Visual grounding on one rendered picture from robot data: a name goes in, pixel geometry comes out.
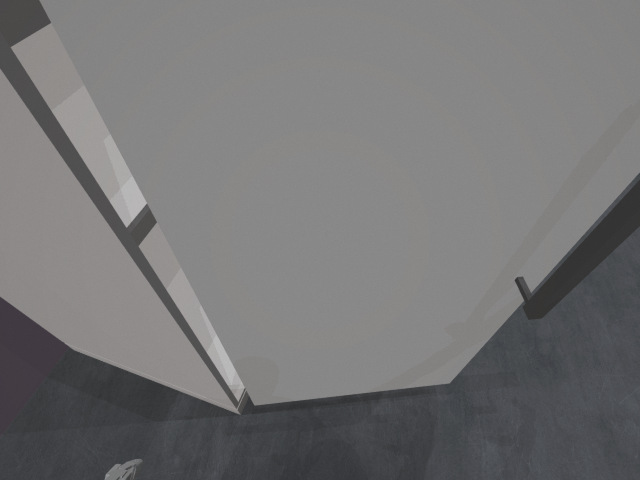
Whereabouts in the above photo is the fridge door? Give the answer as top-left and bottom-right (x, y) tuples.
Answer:
(39, 0), (640, 406)

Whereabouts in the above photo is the robot left hand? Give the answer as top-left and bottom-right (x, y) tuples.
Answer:
(105, 459), (144, 480)

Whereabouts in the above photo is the handle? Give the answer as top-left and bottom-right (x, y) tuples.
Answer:
(515, 180), (640, 320)

